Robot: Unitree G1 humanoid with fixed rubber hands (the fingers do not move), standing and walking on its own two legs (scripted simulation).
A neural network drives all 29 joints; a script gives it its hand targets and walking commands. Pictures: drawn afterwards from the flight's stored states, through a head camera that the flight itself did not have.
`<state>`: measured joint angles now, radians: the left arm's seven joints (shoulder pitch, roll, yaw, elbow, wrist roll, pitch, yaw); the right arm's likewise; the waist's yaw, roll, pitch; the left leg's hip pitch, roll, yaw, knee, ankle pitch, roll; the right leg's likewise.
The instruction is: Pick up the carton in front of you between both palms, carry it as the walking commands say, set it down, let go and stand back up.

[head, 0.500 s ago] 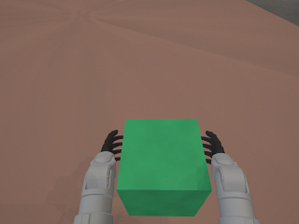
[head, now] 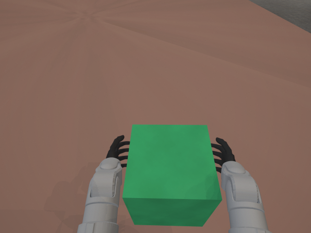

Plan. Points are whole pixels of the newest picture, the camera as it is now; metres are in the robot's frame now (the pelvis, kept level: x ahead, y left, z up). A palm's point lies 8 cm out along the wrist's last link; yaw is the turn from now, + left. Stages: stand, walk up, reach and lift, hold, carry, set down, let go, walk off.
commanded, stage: carry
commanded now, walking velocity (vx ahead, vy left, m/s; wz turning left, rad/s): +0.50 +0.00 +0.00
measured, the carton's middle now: (168, 177) +0.29 +0.00 -0.04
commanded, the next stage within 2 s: none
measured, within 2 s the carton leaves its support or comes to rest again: neither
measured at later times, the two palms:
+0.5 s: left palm (136, 109) +0.50 +0.12 +0.03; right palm (220, 112) +0.51 -0.18 +0.02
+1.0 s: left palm (138, 79) +0.67 +0.13 +0.05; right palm (211, 81) +0.67 -0.17 +0.05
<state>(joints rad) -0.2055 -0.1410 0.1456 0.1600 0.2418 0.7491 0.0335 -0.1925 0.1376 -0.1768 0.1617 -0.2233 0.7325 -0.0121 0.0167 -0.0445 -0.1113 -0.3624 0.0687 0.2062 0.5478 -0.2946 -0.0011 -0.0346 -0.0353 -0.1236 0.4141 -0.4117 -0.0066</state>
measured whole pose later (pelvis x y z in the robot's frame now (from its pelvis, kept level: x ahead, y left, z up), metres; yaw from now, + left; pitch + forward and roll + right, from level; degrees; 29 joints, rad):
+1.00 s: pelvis +0.38 -0.02 +0.00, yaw +1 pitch +4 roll +0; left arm -0.21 -0.14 0.16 0.14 0.24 0.74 0.03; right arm -0.20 0.14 -0.17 0.15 -0.23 0.73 -0.02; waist 0.00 -0.02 -0.12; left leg -0.30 0.06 0.21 0.51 -0.26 0.02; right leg -0.16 -0.09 -0.20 0.50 -0.35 0.04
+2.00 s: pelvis +0.33 -0.04 +0.00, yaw +0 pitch +1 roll +0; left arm -0.21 -0.14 0.17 0.17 0.24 0.74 0.03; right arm -0.21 0.14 -0.16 0.17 -0.24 0.74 -0.02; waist 0.00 0.00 -0.10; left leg -0.33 0.09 0.20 0.50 -0.19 0.01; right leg -0.20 -0.05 -0.20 0.50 -0.33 -0.02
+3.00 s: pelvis +0.31 -0.05 +0.01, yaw -6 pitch -4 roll +0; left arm -0.17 -0.14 0.18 0.11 0.24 0.73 0.02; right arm -0.22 0.14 -0.14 0.19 -0.25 0.70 -0.01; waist 0.02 0.00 0.04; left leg -0.19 0.04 -0.02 0.40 -0.14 -0.01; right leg -0.10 0.01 -0.11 0.42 -0.25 -0.05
